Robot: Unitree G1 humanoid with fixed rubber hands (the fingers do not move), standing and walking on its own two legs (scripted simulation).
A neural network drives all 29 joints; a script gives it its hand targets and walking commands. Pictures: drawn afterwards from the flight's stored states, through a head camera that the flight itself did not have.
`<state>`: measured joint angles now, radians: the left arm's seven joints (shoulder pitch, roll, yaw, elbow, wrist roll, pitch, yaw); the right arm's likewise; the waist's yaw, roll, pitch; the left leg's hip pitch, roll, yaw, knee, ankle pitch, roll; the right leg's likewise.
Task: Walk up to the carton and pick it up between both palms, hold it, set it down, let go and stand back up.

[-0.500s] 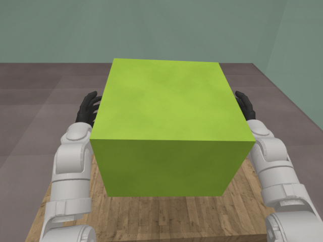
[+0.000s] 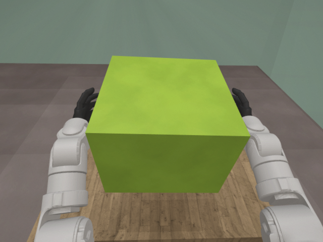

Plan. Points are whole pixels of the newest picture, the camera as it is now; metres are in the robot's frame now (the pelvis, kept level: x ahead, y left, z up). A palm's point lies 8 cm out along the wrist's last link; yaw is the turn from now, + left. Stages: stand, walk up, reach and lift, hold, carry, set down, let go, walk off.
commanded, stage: hold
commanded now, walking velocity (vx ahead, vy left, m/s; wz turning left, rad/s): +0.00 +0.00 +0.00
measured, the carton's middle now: (163, 122) +0.40 +0.00 +0.14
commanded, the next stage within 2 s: none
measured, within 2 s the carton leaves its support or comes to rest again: neither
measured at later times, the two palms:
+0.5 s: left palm (87, 124) +0.35 +0.19 +0.18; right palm (247, 121) +0.36 -0.20 +0.18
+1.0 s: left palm (84, 122) +0.36 +0.19 +0.18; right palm (244, 119) +0.37 -0.19 +0.18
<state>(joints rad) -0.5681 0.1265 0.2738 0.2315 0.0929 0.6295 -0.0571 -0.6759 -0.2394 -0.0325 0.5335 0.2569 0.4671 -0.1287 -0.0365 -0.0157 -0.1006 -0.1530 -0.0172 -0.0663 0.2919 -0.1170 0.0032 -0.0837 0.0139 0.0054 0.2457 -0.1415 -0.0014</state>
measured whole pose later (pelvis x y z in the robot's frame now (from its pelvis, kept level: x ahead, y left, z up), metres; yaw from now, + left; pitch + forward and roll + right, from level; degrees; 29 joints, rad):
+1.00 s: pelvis +0.00 +0.00 +0.00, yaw +0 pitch -2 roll -1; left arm -0.53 0.10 0.27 0.19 0.10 0.63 -0.05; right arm -0.66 -0.25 -0.01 0.52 0.27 0.48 -0.13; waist -0.04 -0.01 -0.10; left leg -0.14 -0.02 -0.06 0.29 -0.13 0.01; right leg -0.07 0.01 0.01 0.24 -0.14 0.00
